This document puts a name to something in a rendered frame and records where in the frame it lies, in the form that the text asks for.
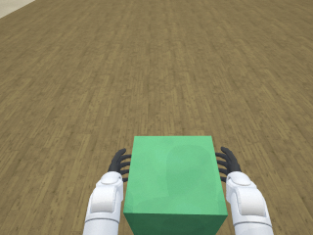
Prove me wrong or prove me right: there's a robot right hand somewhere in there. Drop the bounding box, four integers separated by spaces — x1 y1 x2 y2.
215 146 242 183

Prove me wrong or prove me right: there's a robot left hand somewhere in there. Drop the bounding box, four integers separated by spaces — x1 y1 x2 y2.
108 148 132 182

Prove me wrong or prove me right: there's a robot left forearm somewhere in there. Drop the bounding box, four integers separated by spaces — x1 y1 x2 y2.
82 171 123 235

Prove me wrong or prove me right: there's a carton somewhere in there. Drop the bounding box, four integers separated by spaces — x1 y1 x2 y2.
123 135 228 235

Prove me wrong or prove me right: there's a robot right forearm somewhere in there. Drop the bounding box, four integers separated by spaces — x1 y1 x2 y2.
226 171 274 235

